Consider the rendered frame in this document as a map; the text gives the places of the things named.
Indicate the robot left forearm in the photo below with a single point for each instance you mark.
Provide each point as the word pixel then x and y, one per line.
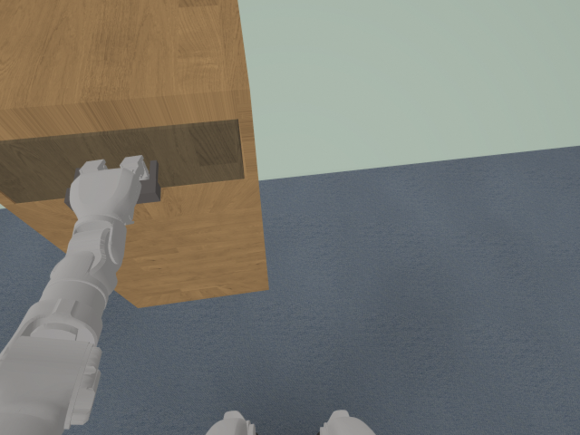
pixel 74 299

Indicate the cabinet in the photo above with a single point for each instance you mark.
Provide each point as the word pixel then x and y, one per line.
pixel 79 66

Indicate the left robot upper arm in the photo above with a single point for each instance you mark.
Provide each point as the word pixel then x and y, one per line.
pixel 47 385

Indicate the right robot shin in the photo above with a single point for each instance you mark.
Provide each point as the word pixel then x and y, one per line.
pixel 339 413

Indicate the left robot hand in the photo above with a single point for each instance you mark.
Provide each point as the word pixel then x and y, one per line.
pixel 109 192

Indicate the robot shin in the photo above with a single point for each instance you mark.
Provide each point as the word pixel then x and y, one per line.
pixel 339 413
pixel 233 414

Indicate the drawer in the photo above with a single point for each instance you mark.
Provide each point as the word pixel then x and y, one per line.
pixel 37 169

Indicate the left robot shin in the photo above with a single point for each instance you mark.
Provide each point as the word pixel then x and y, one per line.
pixel 233 414

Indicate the handle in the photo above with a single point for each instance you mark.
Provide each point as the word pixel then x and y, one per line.
pixel 150 188

